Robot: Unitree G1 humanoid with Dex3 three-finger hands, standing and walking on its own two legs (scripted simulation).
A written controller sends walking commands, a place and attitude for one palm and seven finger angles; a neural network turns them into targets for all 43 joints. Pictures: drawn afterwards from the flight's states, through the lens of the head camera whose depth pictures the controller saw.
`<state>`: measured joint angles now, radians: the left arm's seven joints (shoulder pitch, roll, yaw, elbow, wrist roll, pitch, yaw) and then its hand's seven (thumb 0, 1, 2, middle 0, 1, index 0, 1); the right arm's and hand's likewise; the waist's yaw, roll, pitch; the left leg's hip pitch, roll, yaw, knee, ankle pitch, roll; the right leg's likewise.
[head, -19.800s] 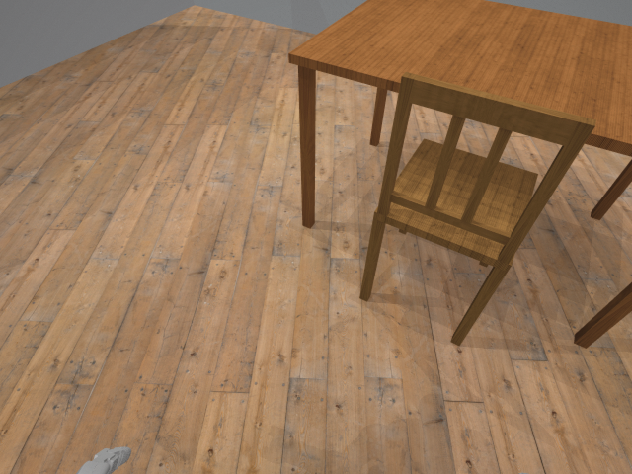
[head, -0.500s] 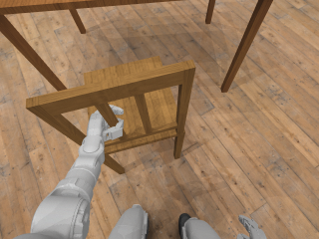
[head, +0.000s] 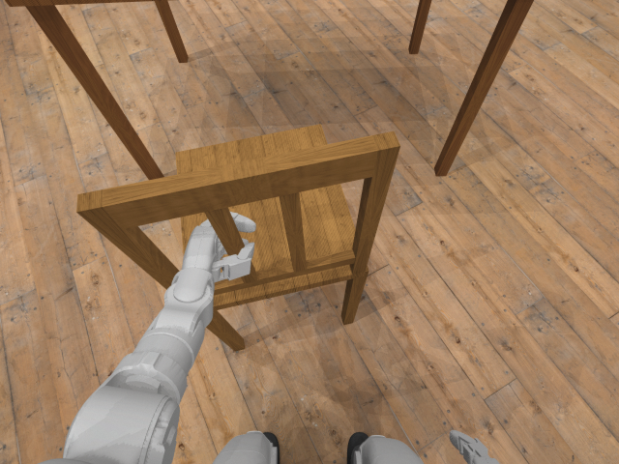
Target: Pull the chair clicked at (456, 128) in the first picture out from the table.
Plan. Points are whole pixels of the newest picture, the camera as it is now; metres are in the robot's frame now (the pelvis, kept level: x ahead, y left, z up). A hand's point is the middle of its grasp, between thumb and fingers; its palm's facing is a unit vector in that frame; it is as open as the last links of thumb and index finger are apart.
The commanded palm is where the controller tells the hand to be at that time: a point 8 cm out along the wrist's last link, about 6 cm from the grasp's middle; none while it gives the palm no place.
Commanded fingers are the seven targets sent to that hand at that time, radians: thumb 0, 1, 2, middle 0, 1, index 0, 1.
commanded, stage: step backward, pulling the chair out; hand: left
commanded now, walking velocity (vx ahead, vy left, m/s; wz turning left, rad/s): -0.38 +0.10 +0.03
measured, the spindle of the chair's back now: (235, 247) +0.41 +0.13 -0.08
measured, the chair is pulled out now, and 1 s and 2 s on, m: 0.40 0.59 0.61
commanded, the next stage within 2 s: stop walking, hand still on the chair in 0.48 s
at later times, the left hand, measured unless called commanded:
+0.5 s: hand (234, 332) +0.27 +0.11 -0.06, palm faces -0.11 -0.98 -0.16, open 5.6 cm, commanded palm +0.27 +0.17 -0.06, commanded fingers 0.00 0.90 0.90 -0.50 -1.45 -0.50 -1.45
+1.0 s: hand (223, 406) +0.18 +0.12 -0.05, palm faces -0.07 -0.98 -0.16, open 5.5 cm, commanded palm +0.17 +0.17 -0.04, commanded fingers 0.00 0.90 0.90 -0.50 -1.45 -0.50 -1.45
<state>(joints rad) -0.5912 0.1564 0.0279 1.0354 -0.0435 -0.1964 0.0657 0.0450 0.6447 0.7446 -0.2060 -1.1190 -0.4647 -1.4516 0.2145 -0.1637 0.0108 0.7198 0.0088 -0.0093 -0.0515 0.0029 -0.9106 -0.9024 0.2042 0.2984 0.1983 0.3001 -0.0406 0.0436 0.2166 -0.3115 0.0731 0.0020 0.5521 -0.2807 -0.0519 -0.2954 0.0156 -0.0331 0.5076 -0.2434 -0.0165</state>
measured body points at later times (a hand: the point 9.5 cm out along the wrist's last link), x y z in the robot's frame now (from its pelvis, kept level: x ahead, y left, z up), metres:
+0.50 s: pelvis -0.11 +0.03 +0.00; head +0.00 +0.02 +0.44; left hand +0.27 +0.17 -0.04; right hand -0.02 -0.23 -0.13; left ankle -0.14 +0.18 -0.73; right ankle -0.09 -0.09 -0.71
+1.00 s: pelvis -0.15 +0.02 +0.00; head -0.10 +0.01 +0.45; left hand +0.18 +0.17 -0.04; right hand -0.04 -0.24 -0.12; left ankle -0.14 +0.18 -0.73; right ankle -0.12 -0.09 -0.73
